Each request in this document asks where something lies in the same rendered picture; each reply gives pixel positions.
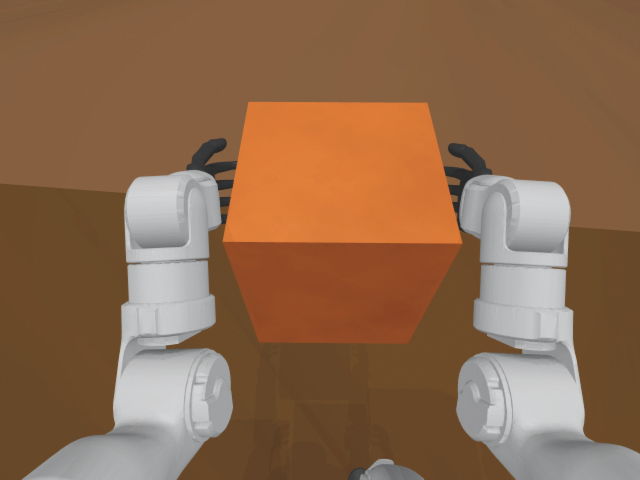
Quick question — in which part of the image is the robot left upper arm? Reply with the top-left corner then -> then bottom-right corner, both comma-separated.
22,348 -> 233,480

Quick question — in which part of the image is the carton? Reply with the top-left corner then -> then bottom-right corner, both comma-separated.
223,102 -> 463,344

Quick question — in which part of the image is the right robot shin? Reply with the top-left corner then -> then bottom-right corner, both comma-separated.
367,459 -> 394,470

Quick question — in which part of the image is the robot right upper arm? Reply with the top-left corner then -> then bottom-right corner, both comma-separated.
456,352 -> 640,480

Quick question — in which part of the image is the robot left hand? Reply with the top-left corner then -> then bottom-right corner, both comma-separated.
186,138 -> 237,224

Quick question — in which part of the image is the robot left forearm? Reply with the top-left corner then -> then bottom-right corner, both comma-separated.
113,170 -> 222,421

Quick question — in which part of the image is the robot right forearm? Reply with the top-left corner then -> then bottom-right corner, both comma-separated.
459,175 -> 585,426

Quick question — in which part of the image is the robot right hand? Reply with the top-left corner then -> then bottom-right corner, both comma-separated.
443,143 -> 492,233

